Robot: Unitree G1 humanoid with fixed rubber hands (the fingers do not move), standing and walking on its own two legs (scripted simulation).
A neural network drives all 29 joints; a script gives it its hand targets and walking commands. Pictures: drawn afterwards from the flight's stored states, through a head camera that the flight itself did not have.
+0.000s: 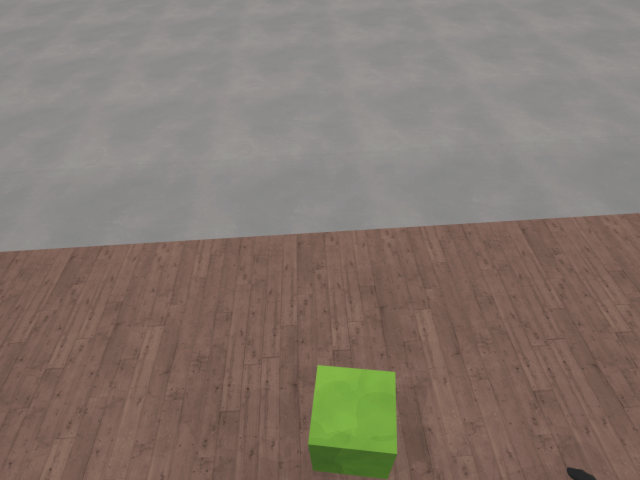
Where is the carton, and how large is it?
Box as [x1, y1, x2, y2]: [308, 365, 396, 478]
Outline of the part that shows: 317,365 308,441 313,470 387,478 396,455 394,372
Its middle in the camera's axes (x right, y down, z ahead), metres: +0.09 +0.51 +1.07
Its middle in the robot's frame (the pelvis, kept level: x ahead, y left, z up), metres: +0.42 -0.05 -0.66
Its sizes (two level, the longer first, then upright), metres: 0.210 0.200 0.250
